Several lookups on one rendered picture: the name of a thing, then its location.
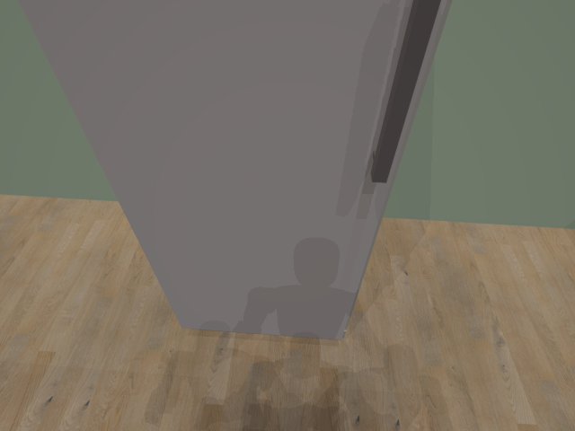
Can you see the fridge door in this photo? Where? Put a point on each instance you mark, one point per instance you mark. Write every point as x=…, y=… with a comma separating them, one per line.
x=238, y=138

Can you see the handle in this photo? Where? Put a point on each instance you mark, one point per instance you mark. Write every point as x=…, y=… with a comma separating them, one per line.
x=416, y=39

